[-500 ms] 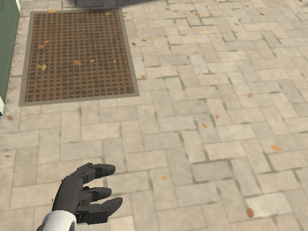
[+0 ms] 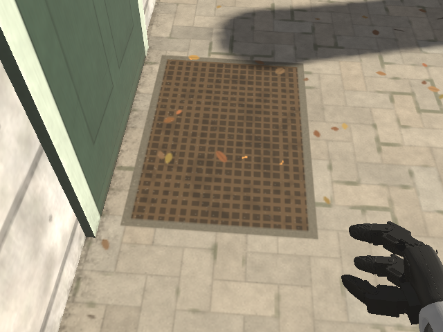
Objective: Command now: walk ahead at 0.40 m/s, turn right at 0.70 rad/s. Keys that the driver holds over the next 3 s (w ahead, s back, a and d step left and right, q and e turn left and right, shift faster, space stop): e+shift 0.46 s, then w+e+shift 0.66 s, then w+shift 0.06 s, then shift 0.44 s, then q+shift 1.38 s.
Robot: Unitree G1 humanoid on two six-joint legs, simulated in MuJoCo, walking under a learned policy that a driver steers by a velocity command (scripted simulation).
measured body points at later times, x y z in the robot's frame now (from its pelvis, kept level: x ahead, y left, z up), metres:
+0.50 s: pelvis +0.20 -0.02 +0.01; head +0.25 -0.06 +0.45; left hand +0.51 +0.14 -0.06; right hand +0.21 -0.36 -0.10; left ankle +0.17 +0.16 -0.63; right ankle +0.25 -0.12 -0.71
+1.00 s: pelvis +0.39 -0.10 +0.02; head +0.42 -0.11 +0.47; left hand +0.73 -0.10 -0.07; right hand +0.19 -0.31 -0.09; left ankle +0.44 +0.04 -0.71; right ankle +0.32 -0.21 -0.62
